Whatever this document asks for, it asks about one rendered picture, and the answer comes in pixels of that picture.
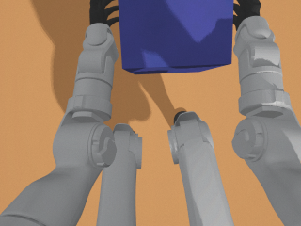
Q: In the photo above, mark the right robot shin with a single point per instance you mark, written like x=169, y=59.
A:
x=203, y=126

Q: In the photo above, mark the carton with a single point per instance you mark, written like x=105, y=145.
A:
x=175, y=36

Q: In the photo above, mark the robot left hand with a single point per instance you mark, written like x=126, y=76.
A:
x=98, y=13

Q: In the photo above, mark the left robot forearm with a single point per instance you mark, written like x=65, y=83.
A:
x=90, y=101

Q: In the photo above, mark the robot shin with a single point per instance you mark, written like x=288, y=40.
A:
x=203, y=126
x=123, y=127

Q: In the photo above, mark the robot left upper arm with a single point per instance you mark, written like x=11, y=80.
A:
x=81, y=151

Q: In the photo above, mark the robot right upper arm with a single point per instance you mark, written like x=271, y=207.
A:
x=272, y=149

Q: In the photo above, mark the left robot shin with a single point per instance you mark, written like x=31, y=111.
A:
x=123, y=127

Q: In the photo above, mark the robot right hand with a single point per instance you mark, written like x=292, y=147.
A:
x=245, y=9

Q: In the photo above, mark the right robot forearm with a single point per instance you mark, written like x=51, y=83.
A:
x=260, y=72

